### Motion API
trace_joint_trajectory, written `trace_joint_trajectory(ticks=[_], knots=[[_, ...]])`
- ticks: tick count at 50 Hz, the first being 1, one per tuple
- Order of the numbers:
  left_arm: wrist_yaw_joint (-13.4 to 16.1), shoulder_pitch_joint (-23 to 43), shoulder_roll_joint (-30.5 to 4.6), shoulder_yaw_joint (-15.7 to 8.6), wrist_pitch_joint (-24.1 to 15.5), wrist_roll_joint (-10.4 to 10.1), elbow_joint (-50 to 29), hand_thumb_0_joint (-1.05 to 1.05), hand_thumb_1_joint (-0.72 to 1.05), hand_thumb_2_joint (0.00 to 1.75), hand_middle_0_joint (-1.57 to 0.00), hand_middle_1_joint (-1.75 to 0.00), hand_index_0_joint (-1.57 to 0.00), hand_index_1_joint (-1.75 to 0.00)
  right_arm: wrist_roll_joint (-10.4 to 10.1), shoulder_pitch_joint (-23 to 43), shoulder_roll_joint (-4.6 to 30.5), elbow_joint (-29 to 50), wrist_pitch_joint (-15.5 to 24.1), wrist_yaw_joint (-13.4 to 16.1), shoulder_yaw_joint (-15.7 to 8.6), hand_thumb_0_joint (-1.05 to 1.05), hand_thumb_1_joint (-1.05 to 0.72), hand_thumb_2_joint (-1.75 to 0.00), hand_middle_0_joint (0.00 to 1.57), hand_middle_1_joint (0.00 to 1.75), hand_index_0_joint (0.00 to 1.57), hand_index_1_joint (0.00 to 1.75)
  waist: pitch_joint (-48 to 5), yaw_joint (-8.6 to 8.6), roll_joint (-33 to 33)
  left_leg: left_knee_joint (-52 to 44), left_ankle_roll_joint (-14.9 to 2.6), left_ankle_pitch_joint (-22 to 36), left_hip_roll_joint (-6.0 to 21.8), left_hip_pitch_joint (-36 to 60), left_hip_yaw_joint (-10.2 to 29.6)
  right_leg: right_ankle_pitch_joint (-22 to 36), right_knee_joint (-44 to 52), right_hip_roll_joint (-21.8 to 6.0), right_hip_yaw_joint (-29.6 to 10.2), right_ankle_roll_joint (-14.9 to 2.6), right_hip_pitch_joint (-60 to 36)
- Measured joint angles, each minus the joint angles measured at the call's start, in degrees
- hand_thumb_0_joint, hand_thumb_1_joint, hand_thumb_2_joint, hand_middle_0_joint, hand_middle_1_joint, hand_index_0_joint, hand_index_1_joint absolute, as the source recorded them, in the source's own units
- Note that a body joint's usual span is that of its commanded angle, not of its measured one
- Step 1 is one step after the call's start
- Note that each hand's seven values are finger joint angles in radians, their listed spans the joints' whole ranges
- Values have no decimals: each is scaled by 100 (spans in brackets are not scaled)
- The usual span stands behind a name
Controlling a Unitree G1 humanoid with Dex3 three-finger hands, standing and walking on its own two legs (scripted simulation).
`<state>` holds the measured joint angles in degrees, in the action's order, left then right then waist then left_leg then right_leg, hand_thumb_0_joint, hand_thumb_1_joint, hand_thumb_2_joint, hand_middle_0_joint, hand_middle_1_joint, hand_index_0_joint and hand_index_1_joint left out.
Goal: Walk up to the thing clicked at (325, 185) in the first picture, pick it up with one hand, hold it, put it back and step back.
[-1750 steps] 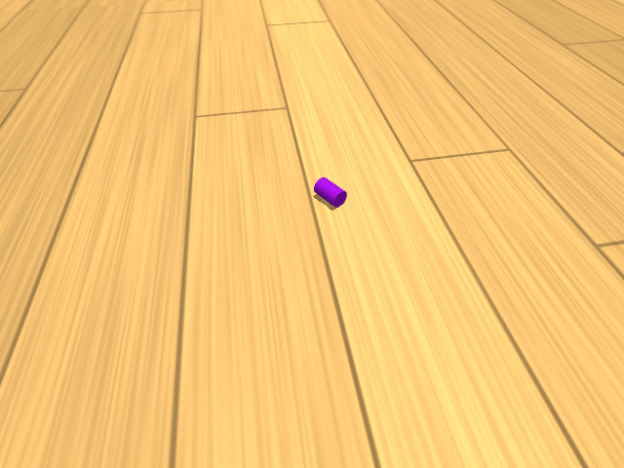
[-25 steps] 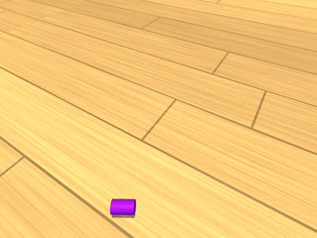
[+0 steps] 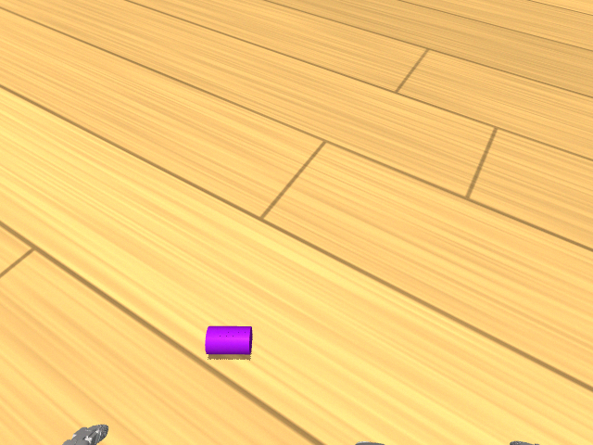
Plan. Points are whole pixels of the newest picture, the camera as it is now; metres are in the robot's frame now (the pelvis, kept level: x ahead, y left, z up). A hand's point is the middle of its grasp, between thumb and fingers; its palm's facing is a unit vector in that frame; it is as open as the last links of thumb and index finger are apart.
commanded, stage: step back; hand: left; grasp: from above
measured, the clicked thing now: (229, 340) +0.49 +0.21 -0.72
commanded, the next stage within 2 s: none
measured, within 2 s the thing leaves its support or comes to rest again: neither
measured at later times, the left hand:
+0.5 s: hand out of the picture +0.01 +0.24 -0.15, palm faces -0.12 -0.91 -0.39, open 7.4 cm
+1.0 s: hand out of the picture -0.13 +0.27 -0.15, palm faces -0.02 -0.93 -0.37, open 7.4 cm
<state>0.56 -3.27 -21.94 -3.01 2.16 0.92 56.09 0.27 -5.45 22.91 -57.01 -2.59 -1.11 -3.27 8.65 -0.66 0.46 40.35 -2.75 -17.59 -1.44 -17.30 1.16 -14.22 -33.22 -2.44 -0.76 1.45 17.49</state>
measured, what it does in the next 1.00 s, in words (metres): walks backwards: right foot, then left foot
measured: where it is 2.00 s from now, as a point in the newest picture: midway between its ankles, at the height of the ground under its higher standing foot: outside the picture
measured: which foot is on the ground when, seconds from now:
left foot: down 0.00-0.46, up 0.48-0.78, down 0.80-1.00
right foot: down 0.00-0.02, up 0.04-0.42, down 0.44-0.80, up 0.82-1.00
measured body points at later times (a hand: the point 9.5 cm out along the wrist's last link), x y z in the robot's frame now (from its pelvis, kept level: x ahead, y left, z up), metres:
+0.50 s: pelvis -0.11 -0.01 -0.01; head -0.05 -0.03 +0.43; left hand +0.02 +0.29 -0.13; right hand -0.04 -0.33 -0.14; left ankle -0.02 +0.11 -0.72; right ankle -0.12 -0.13 -0.73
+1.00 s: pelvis -0.25 +0.00 +0.00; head -0.19 +0.02 +0.45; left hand -0.13 +0.32 -0.12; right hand -0.16 -0.31 -0.10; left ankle -0.20 +0.11 -0.73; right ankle -0.28 -0.14 -0.64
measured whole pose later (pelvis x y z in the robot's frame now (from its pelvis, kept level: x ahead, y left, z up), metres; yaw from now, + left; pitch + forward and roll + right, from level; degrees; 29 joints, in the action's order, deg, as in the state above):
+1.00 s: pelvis -0.25 +0.00 +0.00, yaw -2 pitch -2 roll -1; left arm 0.9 -8.4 -22.9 -4.9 3.7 0.6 46.8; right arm 1.9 -9.1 20.4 -48.5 -1.4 0.3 -2.1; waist 9.8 0.2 1.9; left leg 34.4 -1.5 -14.8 0.4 -17.2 1.1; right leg -29.2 -69.0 6.7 -8.4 0.4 26.2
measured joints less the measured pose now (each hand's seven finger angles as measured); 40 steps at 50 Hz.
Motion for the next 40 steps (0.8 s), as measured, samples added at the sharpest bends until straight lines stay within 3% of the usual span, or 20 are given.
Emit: trace_joint_trajectory(ticks=[2,5,7,10,13,17,21,23,24,26,28,31,34,37,40], knots=[[33,84,-82,-6,69,-24,-129,1,90,90,-21,-30,-20,-30,58,-132,15,99,57,7,-45,0,-91,-90,20,30,20,29,-14,-26,53,-212,80,-363,-22,80,5,-434,-573,56,-151,-110,350],[140,234,-183,-52,133,-34,-284,1,91,90,-20,-30,-20,-30,133,-200,-124,157,71,25,-17,0,-91,-90,20,30,20,29,199,-21,213,-218,35,-206,-39,32,-60,-1566,-1995,583,-775,-262,773],[159,221,-196,-45,135,-51,-346,1,91,90,-20,-30,-20,-30,152,-242,-202,209,61,74,6,1,-91,-90,20,30,20,30,247,-52,232,-384,17,-30,1,35,-74,-1648,-2794,850,-886,-282,964],[112,70,-158,-41,120,-35,-461,1,91,90,-20,-30,-20,-30,143,-275,-260,351,68,149,18,1,-91,-90,20,30,20,30,284,-54,212,-583,-4,156,66,33,-162,-1527,-3419,962,-861,-195,1016],[65,-124,-114,-54,129,-12,-540,0,91,90,-20,-30,-20,-30,121,-277,-300,532,114,188,19,1,-91,-90,20,30,20,30,311,-58,182,-643,-3,268,134,-21,-261,-1497,-3331,893,-832,-80,809],[17,-290,-66,-89,139,-10,-598,1,91,90,-20,-30,-20,-30,120,-252,-299,753,158,196,50,1,-90,-90,21,30,20,30,358,-59,127,-518,34,343,236,-190,-375,-1544,-2474,657,-708,-17,398],[-41,-392,-23,-123,76,9,-619,1,91,90,-20,-30,-20,-30,117,-210,-207,846,90,158,85,1,-90,-90,21,30,21,30,310,-21,23,-208,146,357,362,-483,-448,-1103,-1080,414,-388,-115,-114],[-52,-439,63,-154,19,55,-582,1,91,90,-20,-30,-20,-30,84,-161,-111,811,24,142,74,1,-90,-90,21,30,21,30,287,-23,-187,36,237,331,509,-652,-357,-745,-525,492,-218,-176,-331],[-72,-479,123,-149,9,71,-583,1,91,90,-20,-30,-20,-30,59,-142,-77,766,-18,147,52,1,-90,-90,21,30,21,30,271,-65,-296,176,247,65,465,-733,-168,-719,-538,538,-135,-193,-312],[-112,-596,165,-112,3,97,-643,1,91,90,-20,-30,-20,-30,36,-152,-75,675,-91,177,21,1,-91,-90,21,30,20,30,180,10,-225,1069,280,-825,28,-962,211,-670,-595,435,-195,-248,-200],[-91,-657,238,-86,12,77,-677,1,91,90,-21,-30,-20,-30,-13,-218,-17,641,-90,188,13,1,-91,-90,20,30,20,30,113,66,-207,2010,302,-971,-362,-1103,515,-494,-424,338,-243,-243,-178],[-53,-619,282,-81,47,93,-769,1,90,90,-21,-30,-20,-30,-55,-387,65,641,-14,212,32,1,-91,-90,20,30,20,30,36,70,-216,2528,371,-961,-581,-1020,635,-239,-184,241,-190,-231,-94],[-2,-493,270,-81,18,109,-961,1,90,90,-21,-30,-20,-30,-42,-538,109,621,-16,224,52,1,-91,-90,20,30,20,30,51,81,-208,2081,421,-1113,-487,-637,531,-80,-123,176,-72,-223,40],[26,-344,208,-65,-3,95,-1153,1,90,90,-21,-30,-20,-30,0,-606,95,598,-18,209,62,1,-91,-90,20,30,20,30,117,63,-144,979,378,-1146,-244,-141,288,4,-231,89,76,-179,229],[1,-221,81,-36,41,36,-1259,1,90,90,-21,-30,-20,-30,63,-609,36,591,59,171,40,1,-91,-90,20,30,20,30,188,16,6,-324,230,-325,-127,339,85,-19,-581,-37,161,-87,509]])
